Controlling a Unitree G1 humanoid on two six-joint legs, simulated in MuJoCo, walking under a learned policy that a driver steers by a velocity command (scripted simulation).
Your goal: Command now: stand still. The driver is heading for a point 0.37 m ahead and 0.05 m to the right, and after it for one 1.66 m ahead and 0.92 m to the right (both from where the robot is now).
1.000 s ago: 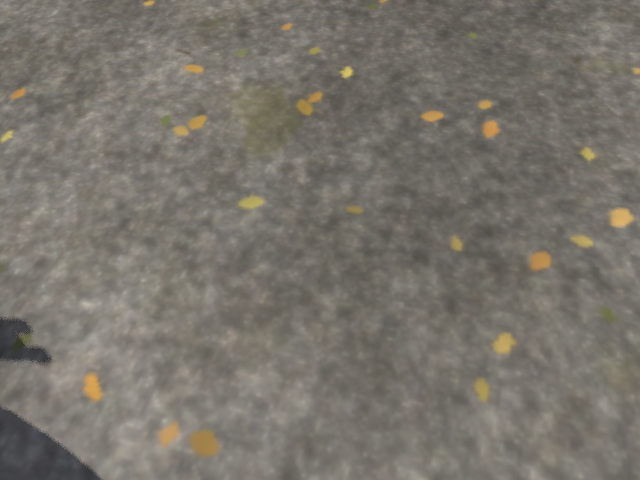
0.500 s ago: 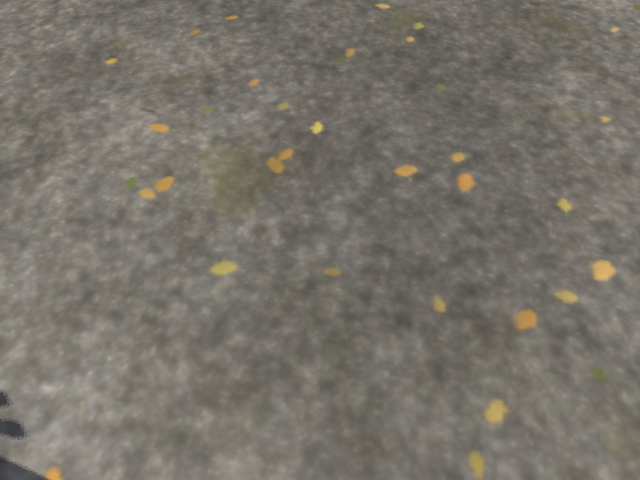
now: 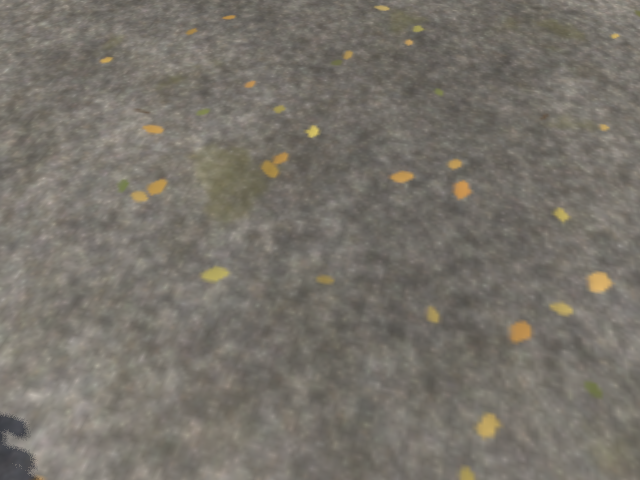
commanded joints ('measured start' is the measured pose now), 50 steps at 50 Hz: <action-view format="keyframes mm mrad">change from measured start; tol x16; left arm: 1 45 105 18 -13 1 -6 4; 50 -6 87 42 49 -8 3 16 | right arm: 1 0 -105 -18 -13 0 -6 -5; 13 -61 -56 -8 6 14 -59 15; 19 198 -152 -24 91 1 -64 29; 50 93 -79 7 90 0 -16 -2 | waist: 1 -1 -8 -30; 15 -32 -155 141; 19 -41 239 -80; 32 -32 -95 -20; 50 -10 -10 -27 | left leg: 1 108 25 -21 -47 226 34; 6 103 23 -19 -57 197 31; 10 -49 -50 57 41 -323 43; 13 -197 -5 58 254 -178 53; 16 12 -10 64 -16 -82 73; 20 217 312 -409 -169 450 281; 27 132 167 -84 -98 727 191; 32 37 9 14 -156 125 65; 37 101 16 25 -93 315 52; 50 112 24 27 -107 219 41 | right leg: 1 -96 -26 19 -101 207 -14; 6 -101 -22 14 -112 174 -13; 12 -121 -228 323 -302 -525 -183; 17 -190 -106 113 -23 146 -73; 20 -283 4 39 351 -294 57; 22 -319 -30 69 489 -307 62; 29 23 -15 -11 -105 260 31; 31 60 -67 36 -61 441 -13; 50 -8 -33 24 -73 383 -30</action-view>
